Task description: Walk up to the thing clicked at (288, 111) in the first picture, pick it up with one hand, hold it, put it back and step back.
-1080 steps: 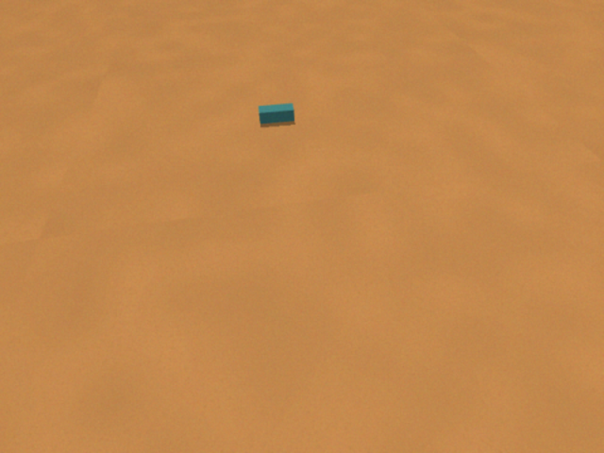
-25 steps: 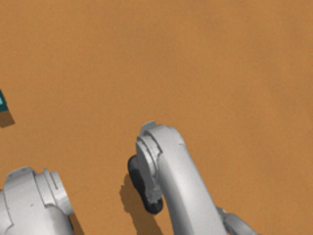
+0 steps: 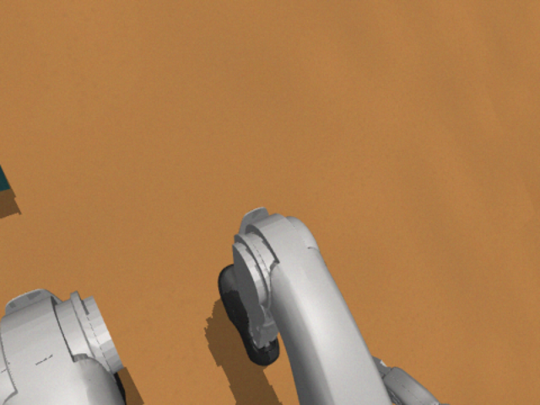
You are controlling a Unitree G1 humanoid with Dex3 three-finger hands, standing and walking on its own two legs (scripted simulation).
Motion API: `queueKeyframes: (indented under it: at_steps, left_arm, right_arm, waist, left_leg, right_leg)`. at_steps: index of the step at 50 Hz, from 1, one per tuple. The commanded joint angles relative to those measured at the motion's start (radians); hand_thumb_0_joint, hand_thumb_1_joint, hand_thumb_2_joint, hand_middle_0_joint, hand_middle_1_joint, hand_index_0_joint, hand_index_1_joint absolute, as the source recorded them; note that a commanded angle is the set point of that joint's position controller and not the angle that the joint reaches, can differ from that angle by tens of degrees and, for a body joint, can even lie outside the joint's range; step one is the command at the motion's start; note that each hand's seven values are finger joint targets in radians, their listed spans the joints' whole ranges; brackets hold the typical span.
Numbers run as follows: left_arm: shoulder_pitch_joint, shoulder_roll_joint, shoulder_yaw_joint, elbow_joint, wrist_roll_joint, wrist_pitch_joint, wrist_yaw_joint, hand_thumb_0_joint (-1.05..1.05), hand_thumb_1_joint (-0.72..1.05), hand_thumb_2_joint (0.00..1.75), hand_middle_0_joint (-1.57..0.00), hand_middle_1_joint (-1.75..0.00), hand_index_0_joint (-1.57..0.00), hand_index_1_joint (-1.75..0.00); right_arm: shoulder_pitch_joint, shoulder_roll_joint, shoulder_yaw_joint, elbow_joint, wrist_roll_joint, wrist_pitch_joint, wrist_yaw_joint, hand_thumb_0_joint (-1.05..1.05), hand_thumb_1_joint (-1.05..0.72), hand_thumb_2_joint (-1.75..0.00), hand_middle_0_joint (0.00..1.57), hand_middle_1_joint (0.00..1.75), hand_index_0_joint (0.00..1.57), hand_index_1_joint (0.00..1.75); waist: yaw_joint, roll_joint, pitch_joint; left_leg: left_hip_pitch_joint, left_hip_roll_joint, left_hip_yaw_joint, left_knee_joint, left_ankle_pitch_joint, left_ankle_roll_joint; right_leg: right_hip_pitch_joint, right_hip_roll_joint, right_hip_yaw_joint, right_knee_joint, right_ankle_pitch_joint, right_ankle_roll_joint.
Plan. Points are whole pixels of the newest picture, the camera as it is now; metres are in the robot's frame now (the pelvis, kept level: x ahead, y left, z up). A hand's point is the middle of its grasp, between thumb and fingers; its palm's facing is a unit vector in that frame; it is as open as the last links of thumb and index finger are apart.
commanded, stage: close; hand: left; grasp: from above
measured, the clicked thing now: out of the picture +0.48 +0.32 -0.27
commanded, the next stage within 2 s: settle in 0.30 s
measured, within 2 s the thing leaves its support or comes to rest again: leaves its support in 0.74 s
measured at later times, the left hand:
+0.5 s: hand out of the picture +0.47 +0.32 -0.24, palm faces -0.43 -0.12 -0.89, open 10.9 cm
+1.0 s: hand out of the picture +0.47 +0.33 -0.18, palm faces -0.40 -0.08 -0.91, open 10.9 cm
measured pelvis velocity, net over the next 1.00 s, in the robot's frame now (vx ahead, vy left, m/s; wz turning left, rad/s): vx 0.01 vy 0.00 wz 0.04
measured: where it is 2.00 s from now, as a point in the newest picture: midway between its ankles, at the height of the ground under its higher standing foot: (190, 375)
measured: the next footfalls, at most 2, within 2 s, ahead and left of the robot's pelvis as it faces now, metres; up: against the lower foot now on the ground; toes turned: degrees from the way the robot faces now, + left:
none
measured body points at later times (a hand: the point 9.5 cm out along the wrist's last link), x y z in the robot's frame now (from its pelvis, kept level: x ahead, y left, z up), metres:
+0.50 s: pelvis +0.00 +0.00 +0.00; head +0.28 +0.13 +0.33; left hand +0.49 +0.32 -0.18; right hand +0.04 -0.25 -0.04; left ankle +0.06 +0.12 -0.28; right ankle +0.13 -0.14 -0.27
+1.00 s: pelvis +0.01 +0.00 +0.02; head +0.26 +0.12 +0.37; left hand +0.49 +0.33 -0.12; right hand +0.08 -0.27 -0.05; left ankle +0.06 +0.12 -0.28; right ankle +0.13 -0.14 -0.27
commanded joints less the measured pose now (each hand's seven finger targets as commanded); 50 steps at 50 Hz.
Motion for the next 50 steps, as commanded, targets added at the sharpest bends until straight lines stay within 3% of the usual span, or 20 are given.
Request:
queueKeyframes:
  at_steps: [1, 2, 5, 10, 20, 23, 24, 28, 30, 31, 32, 33, 35, 40, 42, 44, 45, 46, 47, 50]
  left_arm:
    - [-0.236, 0.195, 0.006, -0.083, -0.019, 0.010, 0.028, 0.00, 0.38, 0.74, -0.70, -0.83, -0.74, -0.80]
    - [-0.230, 0.182, -0.006, -0.076, -0.017, 0.009, 0.023, 0.00, 0.38, 0.75, -0.71, -0.83, -0.74, -0.80]
    - [-0.243, 0.215, 0.014, -0.110, -0.017, 0.007, 0.018, 0.00, 0.42, 0.74, -0.74, -0.82, -0.77, -0.79]
    - [-0.243, 0.183, -0.005, -0.090, -0.021, 0.009, 0.011, 0.00, 0.49, 0.80, -0.80, -0.83, -0.82, -0.81]
    - [-0.252, 0.208, -0.007, -0.102, -0.018, 0.005, 0.019, 0.00, 0.56, 0.80, -0.87, -0.81, -0.89, -0.79]
    - [-0.265, 0.222, 0.008, -0.117, -0.018, 0.013, 0.019, 0.00, 0.42, 0.78, -0.82, -0.77, -0.84, -0.76]
    - [-0.258, 0.210, -0.005, -0.120, -0.020, 0.018, 0.011, 0.00, 0.42, 0.75, -0.82, -0.76, -0.84, -0.74]
    - [-0.271, 0.215, 0.016, -0.163, -0.020, 0.028, 0.000, 0.00, 0.41, 0.73, -0.81, -0.75, -0.83, -0.73]
    - [-0.256, 0.250, 0.052, -0.197, -0.023, 0.029, -0.002, 0.00, 0.41, 0.75, -0.80, -0.77, -0.82, -0.75]
    - [-0.306, 0.224, 0.033, -0.283, -0.026, 0.025, -0.009, 0.00, 0.43, 0.75, -0.82, -0.75, -0.84, -0.74]
    - [-0.279, 0.222, 0.038, -0.267, -0.032, 0.030, -0.013, 0.00, 0.43, 0.76, -0.83, -0.76, -0.85, -0.75]
    - [-0.294, 0.231, 0.041, -0.297, -0.029, 0.031, -0.020, 0.00, 0.45, 0.78, -0.85, -0.76, -0.86, -0.74]
    - [-0.284, 0.241, 0.066, -0.373, -0.037, 0.033, -0.031, 0.00, 0.45, 0.78, -0.84, -0.76, -0.86, -0.75]
    - [-0.258, 0.166, 0.066, -0.506, -0.064, 0.056, -0.064, 0.00, 0.54, 0.79, -0.89, -0.75, -0.91, -0.73]
    - [-0.227, 0.118, 0.047, -0.485, -0.072, 0.074, -0.085, 0.00, 0.57, 0.79, -0.90, -0.78, -0.93, -0.75]
    - [-0.249, 0.092, 0.036, -0.500, -0.069, 0.086, -0.110, 0.00, 0.62, 0.81, -0.94, -0.77, -0.97, -0.75]
    - [-0.254, 0.072, 0.018, -0.513, -0.071, 0.090, -0.124, 0.00, 0.64, 0.82, -0.96, -0.78, -0.98, -0.76]
    - [-0.251, 0.060, 0.023, -0.502, -0.077, 0.095, -0.139, 0.00, 0.66, 0.83, -0.98, -0.79, -1.00, -0.77]
    - [-0.240, 0.055, 0.016, -0.526, -0.085, 0.098, -0.150, 0.00, 0.67, 0.85, -1.00, -0.79, -1.01, -0.77]
    - [-0.246, 0.005, -0.005, -0.518, -0.100, 0.103, -0.195, 0.00, 0.69, 0.88, -1.02, -0.80, -1.03, -0.79]
  right_arm:
    - [0.180, -0.339, -0.103, 0.013, 0.011, 0.012, -0.013, 0.00, -0.90, -0.90, 0.20, 0.30, 0.20, 0.30]
    - [0.184, -0.338, -0.100, 0.011, 0.006, 0.009, -0.010, 0.00, -0.90, -0.90, 0.20, 0.30, 0.20, 0.30]
    - [0.188, -0.342, -0.101, 0.008, 0.008, 0.011, -0.009, 0.00, -0.90, -0.90, 0.20, 0.30, 0.20, 0.30]
    - [0.188, -0.342, -0.096, 0.007, 0.006, 0.008, -0.010, 0.00, -0.90, -0.90, 0.20, 0.30, 0.20, 0.30]
    - [0.195, -0.350, -0.099, -0.001, 0.005, 0.017, -0.024, 0.00, -0.90, -0.90, 0.20, 0.30, 0.20, 0.30]
    - [0.205, -0.351, -0.101, -0.002, 0.009, 0.017, -0.025, 0.00, -0.91, -0.90, 0.20, 0.30, 0.20, 0.30]
    - [0.205, -0.350, -0.105, -0.001, 0.013, 0.016, -0.025, 0.00, -0.92, -0.90, 0.20, 0.30, 0.20, 0.30]
    - [0.212, -0.356, -0.124, 0.003, 0.015, 0.016, -0.023, 0.00, -0.92, -0.91, 0.20, 0.30, 0.20, 0.30]
    - [0.217, -0.351, -0.126, -0.001, 0.017, 0.024, -0.022, 0.00, -0.91, -0.90, 0.20, 0.30, 0.20, 0.30]
    - [0.216, -0.349, -0.133, -0.014, 0.018, 0.023, -0.020, 0.00, -0.91, -0.90, 0.20, 0.30, 0.20, 0.30]
    - [0.206, -0.338, -0.140, -0.008, 0.021, 0.023, -0.022, 0.00, -0.91, -0.91, 0.20, 0.30, 0.20, 0.30]
    - [0.208, -0.342, -0.142, -0.001, 0.022, 0.023, -0.020, 0.00, -0.91, -0.91, 0.20, 0.30, 0.20, 0.30]
    - [0.219, -0.346, -0.160, -0.004, 0.031, 0.027, -0.019, 0.00, -0.91, -0.91, 0.20, 0.30, 0.20, 0.30]
    - [0.218, -0.315, -0.204, 0.002, 0.055, 0.046, -0.011, 0.00, -0.90, -0.90, 0.20, 0.30, 0.20, 0.30]
    - [0.214, -0.303, -0.221, 0.014, 0.069, 0.056, -0.009, 0.00, -0.90, -0.90, 0.20, 0.30, 0.20, 0.30]
    - [0.237, -0.292, -0.232, 0.027, 0.076, 0.067, -0.007, 0.00, -0.90, -0.90, 0.20, 0.30, 0.20, 0.30]
    - [0.236, -0.283, -0.233, 0.029, 0.084, 0.074, -0.008, 0.00, -0.90, -0.90, 0.20, 0.30, 0.20, 0.30]
    - [0.247, -0.287, -0.244, 0.032, 0.084, 0.078, -0.008, 0.00, -0.90, -0.90, 0.20, 0.30, 0.20, 0.30]
    - [0.237, -0.278, -0.247, 0.023, 0.090, 0.086, -0.009, 0.00, -0.90, -0.90, 0.20, 0.30, 0.20, 0.30]
    - [0.252, -0.273, -0.259, 0.024, 0.099, 0.103, -0.016, 0.00, -0.91, -0.90, 0.20, 0.30, 0.20, 0.30]
  waist:
    - [-0.057, 0.524, -0.593]
    - [-0.069, 0.521, -0.575]
    - [-0.058, 0.540, -0.594]
    - [-0.074, 0.521, -0.568]
    - [-0.070, 0.499, -0.583]
    - [-0.069, 0.509, -0.611]
    - [-0.069, 0.518, -0.603]
    - [-0.053, 0.573, -0.628]
    - [-0.040, 0.576, -0.664]
    - [-0.040, 0.612, -0.683]
    - [-0.020, 0.610, -0.708]
    - [-0.022, 0.613, -0.704]
    - [0.002, 0.649, -0.767]
    - [0.042, 0.707, -0.889]
    - [0.054, 0.674, -0.854]
    - [0.042, 0.648, -0.838]
    - [0.054, 0.658, -0.850]
    - [0.047, 0.621, -0.837]
    - [0.067, 0.620, -0.876]
    - [0.054, 0.569, -0.847]
  left_leg:
    - [0.498, 0.043, 0.092, -0.301, 0.213, 0.000]
    - [0.496, 0.043, 0.097, -0.291, 0.208, 0.002]
    - [0.519, 0.044, 0.092, -0.302, 0.218, -0.002]
    - [0.504, 0.042, 0.097, -0.289, 0.208, 0.000]
    - [0.477, 0.041, 0.102, -0.302, 0.174, 0.008]
    - [0.501, 0.041, 0.100, -0.295, 0.209, 0.006]
    - [0.510, 0.041, 0.102, -0.299, 0.205, 0.004]
    - [0.562, 0.043, 0.099, -0.299, 0.248, -0.010]
    - [0.559, 0.039, 0.110, -0.303, 0.266, -0.008]
    - [0.565, 0.035, 0.119, -0.303, 0.278, -0.008]
    - [0.583, 0.036, 0.123, -0.310, 0.266, -0.007]
    - [0.569, 0.034, 0.129, -0.297, 0.262, -0.006]
    - [0.608, 0.030, 0.129, -0.309, 0.297, -0.011]
    - [0.661, 0.024, 0.149, -0.327, 0.347, -0.013]
    - [0.627, 0.021, 0.154, -0.337, 0.322, -0.008]
    - [0.608, 0.017, 0.164, -0.336, 0.320, -0.003]
    - [0.603, 0.015, 0.170, -0.346, 0.311, 0.001]
    - [0.587, 0.012, 0.165, -0.351, 0.294, 0.002]
    - [0.608, 0.013, 0.166, -0.368, 0.298, 0.004]
    - [0.585, 0.006, 0.166, -0.381, 0.274, 0.008]
  right_leg:
    - [0.296, 0.017, -0.169, -0.154, 0.216, -0.092]
    - [0.299, 0.017, -0.168, -0.154, 0.216, -0.090]
    - [0.300, 0.015, -0.167, -0.155, 0.215, -0.090]
    - [0.293, 0.013, -0.166, -0.160, 0.208, -0.092]
    - [0.322, 0.018, -0.164, -0.176, 0.194, -0.088]
    - [0.323, 0.014, -0.164, -0.177, 0.220, -0.090]
    - [0.316, 0.014, -0.162, -0.172, 0.214, -0.092]
    - [0.286, 0.006, -0.164, -0.160, 0.232, -0.101]
    - [0.328, 0.009, -0.160, -0.168, 0.245, -0.102]
    - [0.334, 0.007, -0.154, -0.169, 0.259, -0.104]
    - [0.343, 0.008, -0.150, -0.177, 0.251, -0.106]
    - [0.325, 0.007, -0.151, -0.177, 0.247, -0.106]
    - [0.330, 0.001, -0.150, -0.171, 0.268, -0.111]
    - [0.331, -0.002, -0.134, -0.173, 0.297, -0.120]
    - [0.292, -0.005, -0.127, -0.175, 0.282, -0.122]
    - [0.285, -0.006, -0.119, -0.187, 0.281, -0.118]
    - [0.289, -0.005, -0.113, -0.188, 0.275, -0.120]
    - [0.274, -0.012, -0.113, -0.193, 0.264, -0.120]
    - [0.289, -0.011, -0.107, -0.196, 0.265, -0.117]
    - [0.282, -0.018, -0.101, -0.211, 0.250, -0.118]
